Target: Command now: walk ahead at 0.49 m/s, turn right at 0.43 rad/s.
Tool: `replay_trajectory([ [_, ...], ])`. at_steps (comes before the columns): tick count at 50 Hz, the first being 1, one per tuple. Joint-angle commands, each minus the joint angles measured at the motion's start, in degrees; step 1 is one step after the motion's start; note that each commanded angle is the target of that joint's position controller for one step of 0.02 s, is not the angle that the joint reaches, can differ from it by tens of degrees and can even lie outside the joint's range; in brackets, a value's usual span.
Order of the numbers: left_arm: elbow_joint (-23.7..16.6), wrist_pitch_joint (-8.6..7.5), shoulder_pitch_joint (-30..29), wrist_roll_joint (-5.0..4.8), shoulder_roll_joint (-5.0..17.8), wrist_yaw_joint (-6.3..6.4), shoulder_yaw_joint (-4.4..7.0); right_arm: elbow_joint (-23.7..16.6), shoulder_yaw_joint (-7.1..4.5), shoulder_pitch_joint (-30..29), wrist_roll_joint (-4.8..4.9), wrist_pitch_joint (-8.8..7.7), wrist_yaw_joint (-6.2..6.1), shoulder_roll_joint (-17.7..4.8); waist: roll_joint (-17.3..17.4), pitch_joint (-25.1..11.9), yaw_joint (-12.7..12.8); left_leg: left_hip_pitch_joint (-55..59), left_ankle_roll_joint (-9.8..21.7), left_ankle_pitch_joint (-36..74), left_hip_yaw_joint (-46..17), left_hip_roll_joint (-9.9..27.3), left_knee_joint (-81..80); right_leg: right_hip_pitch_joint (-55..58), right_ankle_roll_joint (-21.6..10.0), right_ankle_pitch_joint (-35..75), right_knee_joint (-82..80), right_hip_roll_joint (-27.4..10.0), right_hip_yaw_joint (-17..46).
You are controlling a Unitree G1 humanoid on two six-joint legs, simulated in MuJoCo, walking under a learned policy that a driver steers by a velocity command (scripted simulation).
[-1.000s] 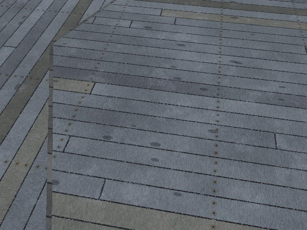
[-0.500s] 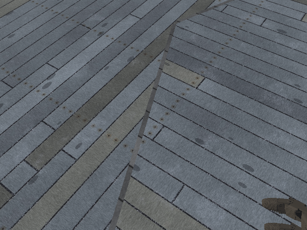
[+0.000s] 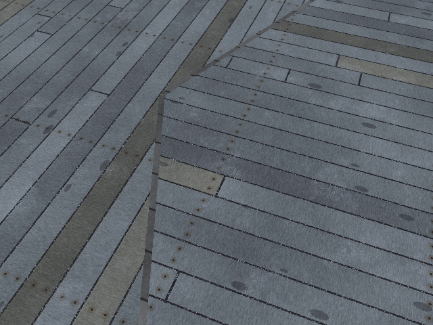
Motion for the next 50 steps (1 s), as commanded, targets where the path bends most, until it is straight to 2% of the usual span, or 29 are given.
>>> replay_trajectory([
  [1,-7.8,-1.21,-9.1,0.07,2.6,-1.67,0.08,-1.7,-2.49,1.6,0.39,1.14,-0.95,-9.6,3.8,4.9,-1.5,3.4,3.2,39.6,-2.4,19.5,2.0,-5.6,-1.7,-5.4,-3.3,1.0,-3.3],
  [4,-8.7,-0.59,-5.0,0.14,5.1,-2.19,1.32,-2.4,-2.95,0.6,0.41,2.69,-2.12,-12.1,8.0,-1.0,2.4,5.5,2.3,68.1,-0.2,19.7,14.2,4.6,-5.0,-15.0,-2.7,6.5,-8.9],
  [5,-7.9,-0.37,0.8,0.05,7.5,-1.92,2.48,-2.7,-3.04,0.0,0.31,3.06,-2.42,-12.8,8.8,-4.5,5.8,3.5,1.9,71.8,0.2,19.4,22.7,12.8,-6.7,-16.6,-3.0,8.2,-9.0],
  [6,-6.3,-0.27,10.0,-0.01,10.6,-1.1,4.14,-3.3,-2.84,-1.8,0.71,2.98,-2.59,-12.8,7.0,-9.1,11.4,-3.8,0.4,65.9,1.4,17.3,35.6,27.6,-9.4,-12.2,-8.5,8.9,-6.8],
  [7,-5.1,0.51,16.7,-0.02,15.3,0.27,5.26,-4.4,-1.23,0.3,-0.85,1.89,-2.31,-8.5,-2.3,-14.9,12.0,-19.7,-1.5,31.0,1.1,12.7,53.8,46.0,-13.4,-8.3,-7.7,-2.1,9.5],
  [8,-6.6,-0.22,14.7,0.11,17.7,0.23,5.49,-7.1,0.71,4.8,-0.93,-0.21,-0.77,-3.3,-12.5,-22.0,6.5,-43.7,-4.8,-16.3,-8.8,-0.5,73.1,63.7,-26.7,-16.3,-14.7,-15.5,44.5],
  [9,-6.5,-0.36,15.5,0.37,12.5,0.32,4.37,-7.5,-0.49,-1.7,0.93,-2.34,0.47,-9.2,-3.4,-21.9,11.1,-50.0,-3.3,-13.4,-17.9,3.4,74.8,63.9,-23.9,-20.5,-19.0,-13.9,42.3],
  [10,-6.7,-0.57,12.9,0.5,10.3,0.52,3.72,-9.7,-0.51,-6.1,2.57,-3.29,1.01,-9.9,-0.3,-13.1,10.1,-52.0,-2.4,-8.3,-17.1,6.0,70.6,56.2,-21.0,-18.8,-20.1,-11.9,33.1],
  [11,-7.3,-0.71,9.0,0.29,9.5,0.44,3.39,-9.8,-0.21,-7.0,1.65,-3.62,0.76,-8.7,5.8,-7.2,6.8,-50.0,-2.5,-5.2,-16.0,8.4,64.4,46.7,-19.0,-13.0,-21.1,-9.2,27.2],
  [12,-8.0,-0.78,5.8,0.27,7.7,0.57,2.86,-9.4,-0.66,-6.9,0.2,-3.26,0.44,-9.2,6.2,-4.3,4.9,-47.0,-3.3,-3.3,-15.5,9.9,59.3,40.4,-17.9,-7.2,-22.1,-7.0,22.9],
  [13,-8.8,-0.7,4.3,0.97,7.3,0.85,2.53,-9.3,-0.82,-5.7,-0.25,-2.57,0.52,-9.1,4.1,-3.0,3.2,-43.6,-4.3,-2.1,-15.3,10.6,57.8,35.3,-17.9,-3.9,-23.6,-5.6,20.8],
  [15,-8.5,-0.84,3.4,0.74,8.0,1.37,2.76,-9.2,-0.54,-4.1,-0.8,-1.36,0.29,-7.9,2.2,-2.0,1.8,-41.3,-6.7,-0.8,-13.6,11.0,52.9,29.4,-18.1,1.1,-25.0,-4.2,17.7],
  [17,-7.8,-0.74,4.0,0.62,9.7,2.13,3.21,-10.3,0.24,-7.2,-0.91,-0.69,-0.05,-6.2,1.4,-0.6,2.3,-39.8,-8.7,3.6,-11.9,10.3,44.6,24.0,-17.0,2.7,-25.4,-2.0,13.5],
  [20,-6.5,0.09,6.3,0.03,10.9,2.93,3.62,-11.6,1.22,-14.4,-0.71,-0.85,0.17,-4.2,-1.1,-0.8,5.7,-33.8,-9.3,17.3,-10.7,7.2,29.4,20.5,-13.1,-3.7,-23.4,2.0,10.0],
  [24,-5.1,0.83,9.9,-0.48,10.7,3.07,3.7,-12.6,0.18,-17.9,0.73,-1.6,0.86,-6.9,-3.1,-2.1,7.1,-30.5,-8.3,20.1,-13.4,5.3,20.4,25.6,-10.9,-12.8,-19.1,-0.5,16.6],
  [26,-5.2,0.93,9.3,-0.29,10.4,3.16,3.73,-12.3,-0.83,-16.1,0.96,-2.08,1.01,-8.7,-4.5,-2.3,5.5,-28.6,-6.3,15.8,-14.4,5.7,19.0,28.6,-9.7,-14.5,-15.6,-2.5,20.5],
  [28,-5.7,0.99,8.2,0.16,8.1,3.0,3.09,-10.5,-2.21,-8.3,0.61,-2.6,0.66,-10.4,-4.7,-4.9,1.0,-17.6,-3.2,13.5,-13.6,6.5,16.3,27.2,-7.1,-12.6,-7.7,0.0,19.9],
  [29,-6.6,0.81,8.9,0.88,4.2,2.69,1.7,-10.1,-3.09,-0.6,-0.45,-2.84,0.2,-13.2,1.0,-12.1,-2.1,-4.6,0.3,8.7,-21.9,15.3,16.3,22.0,-4.8,-18.6,7.3,3.6,15.5],
  [30,-8.3,0.2,17.2,-0.28,0.3,2.6,0.44,-8.5,-4.2,3.9,-1.49,-2.12,0.3,-18.3,19.6,-18.7,1.5,12.7,9.9,-2.9,-48.9,28.5,10.4,2.9,-1.0,-41.0,27.1,11.7,7.7],
  [31,-7.2,0.16,17.7,-1.45,6.1,2.79,1.26,-8.4,-3.7,4.1,-0.09,-1.79,0.73,-14.3,18.5,-16.9,0.4,12.1,11.1,-19.2,-58.9,30.5,6.6,-6.0,0.0,-39.5,36.3,7.1,8.3],
  [32,-7.1,0.48,11.9,-1.15,9.6,2.9,2.2,-8.9,-2.62,1.7,0.2,-1.56,0.57,-10.2,12.0,-9.6,-1.4,5.8,8.6,-19.5,-50.0,27.3,5.5,-7.4,0.3,-33.7,38.5,5.0,7.9],
  [33,-7.7,0.71,8.0,-0.15,9.5,3.06,2.3,-8.7,-1.98,-0.6,-0.2,-1.22,0.58,-8.6,7.9,-5.4,-1.0,-1.0,6.8,-11.4,-41.1,24.3,5.6,-5.7,0.4,-29.4,37.4,3.4,6.0],
  [34,-8.5,0.57,5.5,0.6,8.6,3.0,2.26,-8.2,-1.49,-2.0,-0.54,-1.01,0.67,-7.3,7.1,-2.2,-0.3,-6.4,6.5,-3.9,-35.2,21.6,4.8,-4.3,0.4,-26.9,34.6,2.2,6.0],
  [35,-8.7,0.53,5.2,0.4,7.5,2.67,2.23,-7.7,-1.08,-2.7,-0.82,-1.07,0.6,-6.4,8.2,-0.8,1.0,-9.8,6.2,1.1,-30.7,19.6,3.5,-1.9,0.2,-25.2,32.2,1.0,5.9],
  [37,-8.3,0.68,6.1,0.08,5.4,2.29,1.74,-6.4,-0.97,-2.4,-0.36,-1.5,0.66,-5.7,9.6,-0.8,2.1,-11.9,7.0,6.5,-25.9,18.1,1.5,0.7,0.1,-24.5,27.8,0.6,4.6],
  [40,-9.0,0.81,3.3,1.29,3.2,2.4,0.84,-4.6,-1.48,-3.2,-0.04,-1.67,0.7,-7.9,7.6,0.2,3.1,-13.0,8.8,31.5,-19.5,18.8,1.9,1.8,1.6,-23.2,17.5,0.8,2.5],
  [42,-8.8,0.45,1.7,1.63,1.8,2.05,0.09,-3.6,-1.67,-4.0,0.29,-0.97,0.41,-9.1,7.7,-1.5,2.9,-13.7,7.9,40.5,-14.3,17.3,2.9,6.3,2.2,-16.9,9.3,0.9,0.3],
  [47,-9.6,0.08,-4.5,1.14,2.9,0.99,0.38,-0.5,-1.62,-0.7,1.21,0.76,-0.07,-10.5,8.7,-3.4,0.6,-10.5,5.6,40.0,-11.9,16.8,6.5,13.8,0.9,-7.5,-4.1,3.5,-1.1],
  [50,-8.2,-0.13,-0.3,2.01,4.9,1.05,1.58,0.2,-1.48,-2.2,1.97,1.27,-0.25,-10.3,7.5,-5.4,4.1,-10.6,2.9,37.9,-11.9,15.3,14.7,23.9,-2.4,-2.7,-13.4,5.4,-2.1],
])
